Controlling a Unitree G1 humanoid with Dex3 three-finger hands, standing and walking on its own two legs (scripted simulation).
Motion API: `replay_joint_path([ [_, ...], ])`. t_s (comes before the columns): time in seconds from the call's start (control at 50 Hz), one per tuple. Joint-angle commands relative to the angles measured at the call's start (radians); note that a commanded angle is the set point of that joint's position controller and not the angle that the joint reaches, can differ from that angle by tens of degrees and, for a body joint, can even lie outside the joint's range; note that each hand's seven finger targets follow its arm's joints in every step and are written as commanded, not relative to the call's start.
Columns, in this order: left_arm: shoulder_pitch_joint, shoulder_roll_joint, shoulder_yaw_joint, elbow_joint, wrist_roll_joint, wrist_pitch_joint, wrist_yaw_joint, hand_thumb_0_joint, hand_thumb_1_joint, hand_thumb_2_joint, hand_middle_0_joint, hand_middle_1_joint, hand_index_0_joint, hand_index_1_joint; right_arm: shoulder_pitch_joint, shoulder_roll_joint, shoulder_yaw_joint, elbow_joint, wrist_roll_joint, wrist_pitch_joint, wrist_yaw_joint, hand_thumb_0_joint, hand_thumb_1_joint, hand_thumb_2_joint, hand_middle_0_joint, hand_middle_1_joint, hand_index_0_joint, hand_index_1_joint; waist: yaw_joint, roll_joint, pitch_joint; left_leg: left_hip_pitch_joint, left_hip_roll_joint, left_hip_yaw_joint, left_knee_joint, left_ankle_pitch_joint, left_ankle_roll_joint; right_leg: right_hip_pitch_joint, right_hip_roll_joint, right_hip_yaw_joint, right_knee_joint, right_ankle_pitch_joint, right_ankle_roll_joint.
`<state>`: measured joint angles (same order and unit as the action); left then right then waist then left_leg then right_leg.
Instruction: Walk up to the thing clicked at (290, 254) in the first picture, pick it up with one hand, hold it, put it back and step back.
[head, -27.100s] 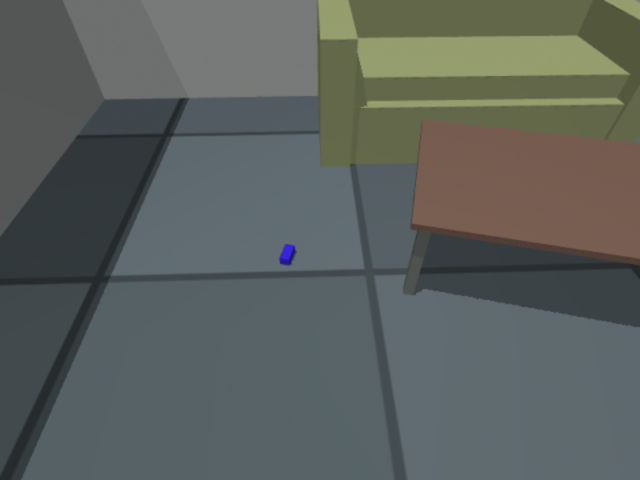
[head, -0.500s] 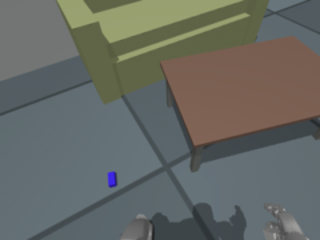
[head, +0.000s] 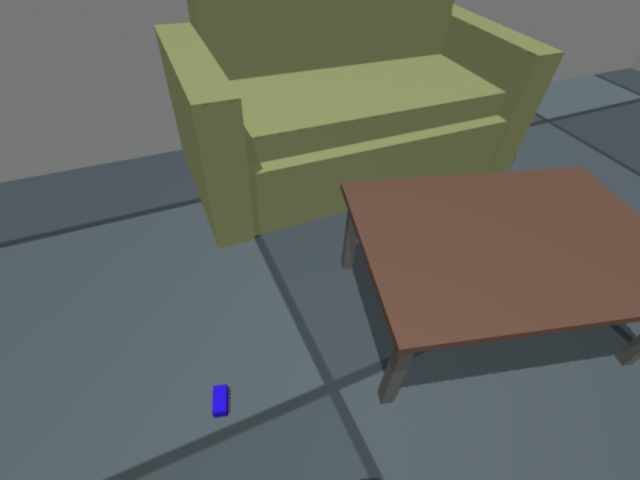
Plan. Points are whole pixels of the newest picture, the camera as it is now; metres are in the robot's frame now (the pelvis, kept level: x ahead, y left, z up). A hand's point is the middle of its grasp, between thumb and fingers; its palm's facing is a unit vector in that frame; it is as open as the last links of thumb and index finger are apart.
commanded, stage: walk up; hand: left
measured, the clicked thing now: (220, 400) +0.56 +0.28 -0.75
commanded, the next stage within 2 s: none
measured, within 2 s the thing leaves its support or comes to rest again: neither
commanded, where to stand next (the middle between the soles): +0.09 -0.01 m, yaw -2 degrees
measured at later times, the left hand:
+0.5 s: hand out of the picture +0.09 +0.26 -0.15, palm faces +0.03 -0.90 -0.43, open 7.4 cm
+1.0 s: hand out of the picture +0.02 +0.24 -0.14, palm faces -0.06 -0.92 -0.39, open 7.4 cm
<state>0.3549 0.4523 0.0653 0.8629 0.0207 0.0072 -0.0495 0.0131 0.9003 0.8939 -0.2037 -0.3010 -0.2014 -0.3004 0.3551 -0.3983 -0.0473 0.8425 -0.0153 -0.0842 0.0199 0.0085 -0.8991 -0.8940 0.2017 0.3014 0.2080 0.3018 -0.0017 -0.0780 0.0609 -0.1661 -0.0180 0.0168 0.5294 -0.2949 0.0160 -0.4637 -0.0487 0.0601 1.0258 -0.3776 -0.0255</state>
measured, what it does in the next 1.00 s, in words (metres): steps on the spot: right foot, then left foot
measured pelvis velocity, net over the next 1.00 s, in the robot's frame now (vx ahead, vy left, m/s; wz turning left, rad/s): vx -0.04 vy -0.02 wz -0.05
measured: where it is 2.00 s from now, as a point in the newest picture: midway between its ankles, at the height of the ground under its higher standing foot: outside the picture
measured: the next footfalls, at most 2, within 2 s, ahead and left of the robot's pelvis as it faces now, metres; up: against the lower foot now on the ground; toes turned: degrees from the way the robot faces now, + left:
right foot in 0.18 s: +0.15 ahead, -0.15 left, +0.00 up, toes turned -2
left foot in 0.48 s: -0.02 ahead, +0.10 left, +0.00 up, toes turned +2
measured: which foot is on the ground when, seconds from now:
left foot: down 0.00-0.20, up 0.22-0.46, down 0.48-0.88, up 0.90-1.00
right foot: up 0.00-0.16, down 0.18-0.52, up 0.54-0.82, down 0.84-1.00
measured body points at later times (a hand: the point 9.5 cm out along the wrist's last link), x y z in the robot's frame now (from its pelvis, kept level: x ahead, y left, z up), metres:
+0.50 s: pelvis -0.05 -0.01 -0.03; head +0.00 -0.02 +0.41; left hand +0.09 +0.31 -0.12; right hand +0.04 -0.33 -0.16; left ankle -0.06 +0.10 -0.73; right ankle +0.11 -0.15 -0.73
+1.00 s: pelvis -0.04 -0.02 +0.00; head -0.02 -0.03 +0.45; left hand +0.02 +0.29 -0.11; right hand +0.02 -0.35 -0.12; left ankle -0.03 +0.11 -0.69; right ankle -0.05 -0.13 -0.73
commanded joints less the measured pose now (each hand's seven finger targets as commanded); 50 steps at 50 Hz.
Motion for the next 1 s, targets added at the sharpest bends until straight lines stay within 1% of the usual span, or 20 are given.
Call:
replay_joint_path([
  [0.0,-0.014,0.117,0.042,-0.043,-0.027,-0.018,0.015,0.000,0.900,0.900,-0.200,-0.300,-0.200,-0.300,-0.120,-0.221,-0.045,-0.084,-0.001,-0.017,-0.035,0.000,-0.900,-0.900,0.200,0.300,0.200,0.300,0.034,0.252,0.111,-0.243,0.229,-0.077,-0.155,0.572,0.165,0.111,-0.030,-0.013,-0.152,0.080,0.027],
  [0.06,-0.088,0.115,0.038,-0.051,-0.041,-0.015,0.040,0.000,0.900,0.900,-0.200,-0.300,-0.200,-0.300,-0.112,-0.231,-0.048,-0.072,0.013,0.033,-0.042,0.000,-0.900,-0.900,0.200,0.300,0.200,0.300,0.008,0.346,0.051,-0.156,0.195,-0.064,-0.048,0.733,0.153,0.133,0.019,-0.096,-0.241,0.144,0.026],
  [0.14,-0.086,0.161,0.052,-0.030,-0.021,-0.015,0.058,0.000,0.900,0.900,-0.200,-0.300,-0.200,-0.300,-0.160,-0.213,-0.049,-0.090,0.037,0.101,-0.044,0.000,-0.900,-0.900,0.200,0.300,0.200,0.300,0.043,0.212,-0.034,-0.199,0.139,-0.068,0.174,0.395,0.083,0.286,0.037,-0.092,-0.488,0.327,0.011],
  [0.16,-0.108,0.213,0.063,-0.042,-0.009,-0.020,0.060,0.000,0.900,0.900,-0.200,-0.300,-0.200,-0.300,-0.113,-0.173,-0.038,-0.084,0.044,0.104,-0.046,0.000,-0.900,-0.900,0.200,0.300,0.200,0.300,0.032,0.030,-0.068,-0.257,0.076,-0.041,0.300,0.217,0.040,0.339,-0.091,0.042,-0.518,0.630,-0.025],
  [0.18,-0.105,0.245,0.065,-0.062,-0.010,-0.027,0.062,0.000,0.900,0.900,-0.200,-0.300,-0.200,-0.300,-0.048,-0.121,-0.022,-0.076,0.050,0.112,-0.050,0.000,-0.900,-0.900,0.200,0.300,0.200,0.300,0.021,-0.137,-0.105,-0.290,-0.047,-0.011,0.529,-0.241,0.004,0.336,-0.313,0.304,-0.613,0.837,-0.139],
  [0.2,-0.118,0.274,0.064,-0.076,-0.012,-0.024,0.068,0.000,0.900,0.900,-0.200,-0.300,-0.200,-0.300,-0.055,-0.169,-0.046,-0.067,0.040,0.134,-0.068,0.000,-0.900,-0.900,0.200,0.300,0.200,0.300,0.036,-0.143,-0.158,-0.260,-0.047,-0.111,0.689,-0.410,0.013,0.271,-0.390,0.426,-0.619,0.789,-0.267],
  [0.36,-0.227,0.201,0.064,-0.098,0.020,-0.009,0.098,0.000,0.900,0.900,-0.200,-0.300,-0.200,-0.300,-0.058,-0.206,-0.062,-0.019,0.007,0.135,-0.031,0.000,-0.900,-0.900,0.200,0.300,0.200,0.300,0.042,-0.134,-0.166,-0.316,-0.013,-0.079,0.512,-0.265,-0.034,0.264,-0.213,0.198,-0.611,-0.097,-0.184],
  [0.44,-0.292,0.239,0.073,-0.086,0.008,0.011,0.085,0.000,0.900,0.900,-0.200,-0.300,-0.200,-0.300,0.042,-0.203,-0.067,0.052,-0.009,0.127,-0.005,0.000,-0.900,-0.900,0.200,0.300,0.200,0.300,-0.018,-0.156,-0.120,-0.044,-0.018,0.037,0.134,-0.191,0.008,0.023,-0.218,0.169,-0.619,-0.193,-0.121],
  [0.46,-0.268,0.207,0.063,-0.079,0.007,0.019,0.083,0.000,0.900,0.900,-0.200,-0.300,-0.200,-0.300,0.045,-0.205,-0.076,0.065,-0.021,0.124,-0.001,0.000,-0.900,-0.900,0.200,0.300,0.200,0.300,-0.024,-0.088,-0.094,0.026,-0.025,0.011,0.050,-0.157,0.019,-0.071,-0.169,0.128,-0.540,-0.242,-0.070],
  [0.48,-0.249,0.155,0.048,-0.077,0.002,0.023,0.084,0.000,0.900,0.900,-0.200,-0.300,-0.200,-0.300,0.035,-0.250,-0.086,0.055,-0.038,0.119,0.001,0.000,-0.900,-0.900,0.200,0.300,0.200,0.300,-0.033,0.102,-0.050,0.020,0.083,-0.222,-0.120,-0.349,0.062,-0.204,-0.078,0.066,-0.334,-0.278,-0.032],
  [0.5,-0.331,0.139,0.050,-0.089,-0.013,0.015,0.092,0.000,0.900,0.900,-0.200,-0.300,-0.200,-0.300,-0.063,-0.377,-0.105,0.003,-0.036,0.114,-0.002,0.000,-0.900,-0.900,0.200,0.300,0.200,0.300,-0.068,0.378,0.035,-0.245,0.373,-0.678,-0.352,-0.661,0.169,-0.240,0.108,-0.030,-0.061,-0.212,0.011],
  [0.52,-0.395,0.214,0.076,-0.078,-0.001,0.005,0.101,0.000,0.900,0.900,-0.200,-0.300,-0.200,-0.300,-0.163,-0.382,-0.104,-0.018,-0.029,0.102,-0.007,0.000,-0.900,-0.900,0.200,0.300,0.200,0.300,-0.064,0.247,0.160,-0.432,0.422,-0.719,-0.389,-0.600,0.224,-0.159,0.064,0.128,0.050,-0.185,0.009],
  [0.56,-0.221,0.150,0.060,-0.004,-0.031,0.004,0.088,0.000,0.900,0.900,-0.200,-0.300,-0.200,-0.300,-0.272,-0.266,-0.067,-0.024,-0.038,0.077,-0.030,0.000,-0.900,-0.900,0.200,0.300,0.200,0.300,0.042,0.109,0.118,-0.263,0.242,-0.373,-0.238,-0.175,0.090,-0.156,0.116,0.175,0.133,-0.008,0.002],
  [0.72,-0.239,0.158,0.029,-0.008,0.012,-0.042,0.044,0.000,0.900,0.900,-0.200,-0.300,-0.200,-0.300,-0.070,-0.280,-0.087,0.018,-0.033,0.050,-0.015,0.000,-0.900,-0.900,0.200,0.300,0.200,0.300,-0.077,0.234,0.011,0.103,0.290,-0.312,-0.201,-0.228,0.196,-0.082,0.060,-0.023,-0.277,-0.123,0.029],
  [0.78,-0.154,0.150,0.027,0.017,0.011,-0.064,0.043,0.000,0.900,0.900,-0.200,-0.300,-0.200,-0.300,-0.083,-0.286,-0.087,0.000,-0.020,0.056,-0.004,0.000,-0.900,-0.900,0.200,0.300,0.200,0.300,-0.038,0.228,0.000,0.066,0.303,-0.277,-0.137,-0.065,0.220,0.057,0.059,-0.073,-0.437,-0.087,-0.002],
  [0.82,-0.042,0.131,0.032,0.052,0.007,-0.083,0.048,0.000,0.900,0.900,-0.200,-0.300,-0.200,-0.300,-0.109,-0.250,-0.071,-0.017,-0.011,0.063,0.004,0.000,-0.900,-0.900,0.200,0.300,0.200,0.300,0.022,0.200,-0.045,-0.012,0.226,-0.151,0.022,0.122,0.157,0.304,0.071,-0.080,-0.679,0.054,-0.027],
  [0.84,0.018,0.184,0.048,0.064,0.012,-0.095,0.055,0.000,0.900,0.900,-0.200,-0.300,-0.200,-0.300,-0.121,-0.183,-0.048,-0.038,0.002,0.058,0.004,0.000,-0.900,-0.900,0.200,0.300,0.200,0.300,0.048,0.075,-0.103,-0.143,0.143,-0.071,0.212,0.177,0.096,0.489,-0.014,0.097,-0.710,0.103,-0.051],
  [0.86,0.048,0.279,0.069,0.060,0.012,-0.098,0.061,0.000,0.900,0.900,-0.200,-0.300,-0.200,-0.300,-0.169,-0.152,-0.037,-0.080,0.004,0.052,0.006,0.000,-0.900,-0.900,0.200,0.300,0.200,0.300,0.071,-0.121,-0.074,-0.457,-0.004,0.024,0.385,-0.122,0.029,0.601,-0.221,0.473,-0.721,0.097,-0.157],
  [0.88,0.044,0.312,0.075,0.041,0.004,-0.097,0.057,0.000,0.900,0.900,-0.200,-0.300,-0.200,-0.300,-0.202,-0.196,-0.051,-0.080,-0.007,0.056,-0.011,0.000,-0.900,-0.900,0.200,0.300,0.200,0.300,0.081,-0.065,0.012,-0.504,0.028,-0.080,0.447,-0.315,0.026,0.508,-0.351,0.575,-0.715,0.186,-0.266],
  [0.98,-0.025,0.211,0.041,-0.009,-0.014,-0.101,0.065,0.000,0.900,0.900,-0.200,-0.300,-0.200,-0.300,-0.131,-0.188,-0.053,-0.028,0.001,0.048,-0.005,0.000,-0.900,-0.900,0.200,0.300,0.200,0.300,0.022,-0.024,0.030,-0.391,0.055,-0.097,0.400,-0.137,0.008,0.397,-0.212,0.214,-0.673,0.530,-0.198],
])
